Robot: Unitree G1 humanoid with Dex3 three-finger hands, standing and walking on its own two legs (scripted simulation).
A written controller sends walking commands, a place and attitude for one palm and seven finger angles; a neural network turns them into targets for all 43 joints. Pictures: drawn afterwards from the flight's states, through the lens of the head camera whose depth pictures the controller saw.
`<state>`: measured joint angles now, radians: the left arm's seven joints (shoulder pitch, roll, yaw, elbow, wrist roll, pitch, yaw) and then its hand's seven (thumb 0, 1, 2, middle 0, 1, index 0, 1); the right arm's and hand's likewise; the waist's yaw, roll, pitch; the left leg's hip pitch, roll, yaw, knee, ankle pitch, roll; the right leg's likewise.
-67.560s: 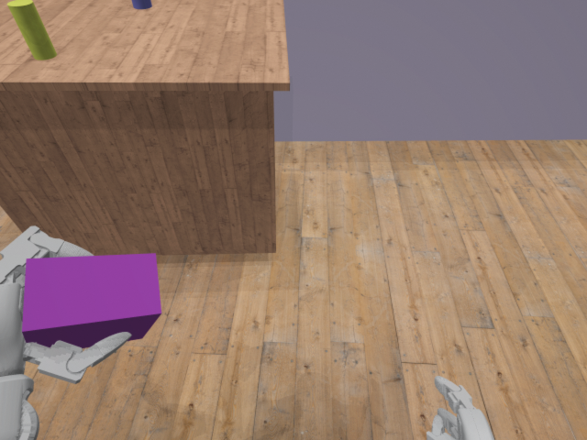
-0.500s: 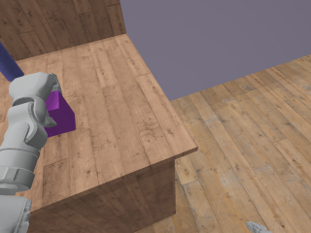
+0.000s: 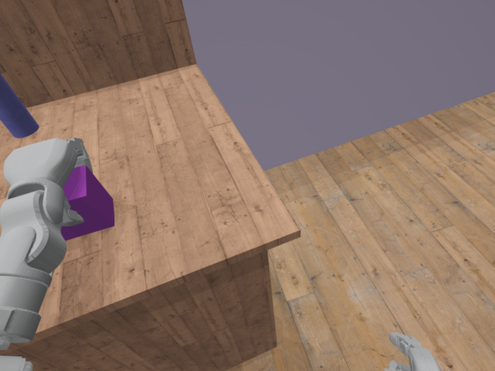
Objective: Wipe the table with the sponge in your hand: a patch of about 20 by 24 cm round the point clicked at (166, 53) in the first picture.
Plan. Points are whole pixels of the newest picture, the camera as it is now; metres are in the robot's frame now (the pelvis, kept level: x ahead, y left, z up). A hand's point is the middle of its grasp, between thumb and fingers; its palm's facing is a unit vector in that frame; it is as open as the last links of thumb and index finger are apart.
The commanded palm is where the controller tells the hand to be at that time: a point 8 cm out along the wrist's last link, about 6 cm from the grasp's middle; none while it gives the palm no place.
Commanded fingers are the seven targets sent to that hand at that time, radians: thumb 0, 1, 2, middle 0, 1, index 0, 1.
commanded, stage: wipe back along the middle lane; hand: left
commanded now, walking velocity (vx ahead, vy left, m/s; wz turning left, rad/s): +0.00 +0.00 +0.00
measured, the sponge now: (72, 211) +0.33 +0.33 +0.11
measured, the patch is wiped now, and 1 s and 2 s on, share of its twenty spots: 1.00 1.00 1.00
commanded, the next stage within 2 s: slide across to the third lane in 0.74 s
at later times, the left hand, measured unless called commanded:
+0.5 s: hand (60, 206) +0.30 +0.30 +0.16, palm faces +0.11 -0.03 -0.99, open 10.2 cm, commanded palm +0.25 +0.29 +0.18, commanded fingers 0.00 0.10 1.30 -1.20 -1.60 -1.20 -1.60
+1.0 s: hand (58, 223) +0.27 +0.29 +0.16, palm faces +0.18 -0.08 -0.98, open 10.2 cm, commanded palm +0.23 +0.27 +0.20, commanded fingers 0.00 0.10 1.30 -1.20 -1.60 -1.20 -1.60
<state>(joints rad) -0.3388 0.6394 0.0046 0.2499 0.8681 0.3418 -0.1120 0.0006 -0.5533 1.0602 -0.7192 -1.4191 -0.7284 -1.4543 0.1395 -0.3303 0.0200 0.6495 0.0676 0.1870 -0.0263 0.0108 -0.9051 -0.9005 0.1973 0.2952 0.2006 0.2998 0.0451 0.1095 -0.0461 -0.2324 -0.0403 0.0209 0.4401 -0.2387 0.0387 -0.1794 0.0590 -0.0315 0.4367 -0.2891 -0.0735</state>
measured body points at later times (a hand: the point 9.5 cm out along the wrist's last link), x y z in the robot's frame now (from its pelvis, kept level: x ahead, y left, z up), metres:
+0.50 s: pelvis +0.00 +0.01 +0.00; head -0.01 -0.05 +0.45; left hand +0.29 +0.30 +0.22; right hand +0.21 -0.22 -0.11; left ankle -0.01 +0.10 -0.74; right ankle -0.04 -0.07 -0.74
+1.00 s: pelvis +0.00 +0.01 +0.00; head -0.02 -0.04 +0.45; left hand +0.25 +0.29 +0.22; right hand +0.23 -0.20 -0.10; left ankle -0.01 +0.10 -0.74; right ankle -0.04 -0.07 -0.74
